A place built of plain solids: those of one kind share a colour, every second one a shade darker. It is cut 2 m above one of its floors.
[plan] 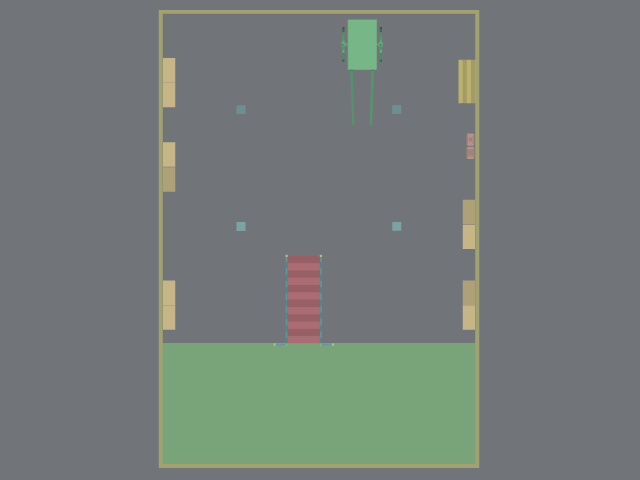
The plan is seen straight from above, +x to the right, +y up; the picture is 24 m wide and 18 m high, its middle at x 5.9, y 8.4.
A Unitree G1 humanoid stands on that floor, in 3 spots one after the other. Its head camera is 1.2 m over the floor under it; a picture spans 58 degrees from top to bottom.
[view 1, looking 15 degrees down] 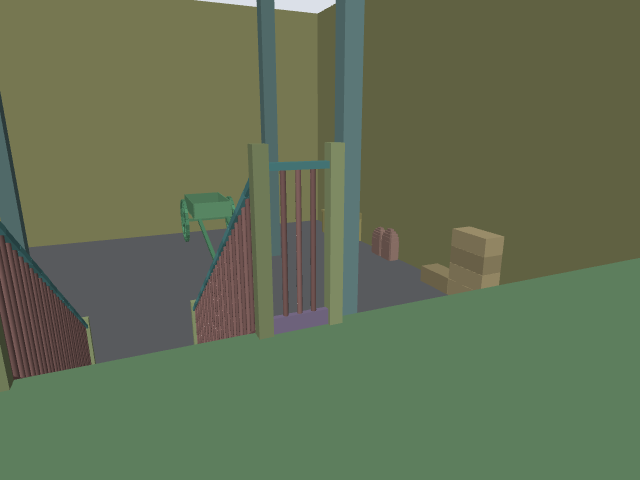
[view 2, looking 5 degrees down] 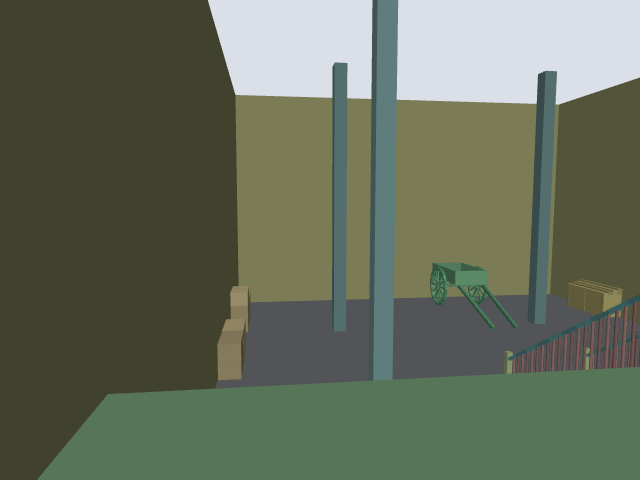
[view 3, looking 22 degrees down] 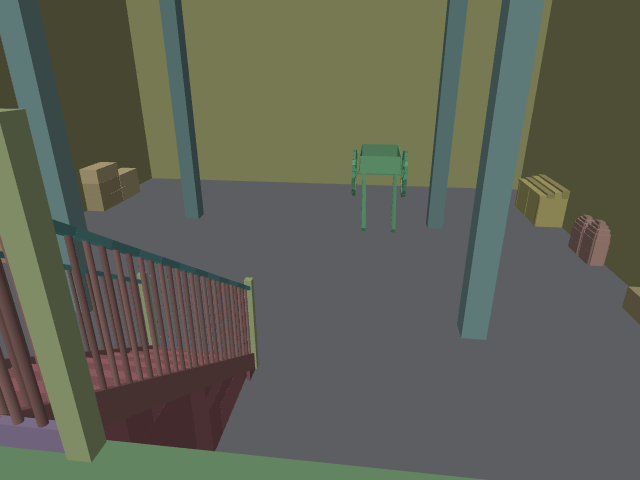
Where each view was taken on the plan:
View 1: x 5.29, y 2.23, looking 66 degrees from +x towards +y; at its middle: ground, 13.53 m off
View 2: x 1.00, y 1.76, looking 83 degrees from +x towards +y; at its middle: wall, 15.29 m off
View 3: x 7.29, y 3.50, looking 97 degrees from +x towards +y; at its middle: ground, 9.34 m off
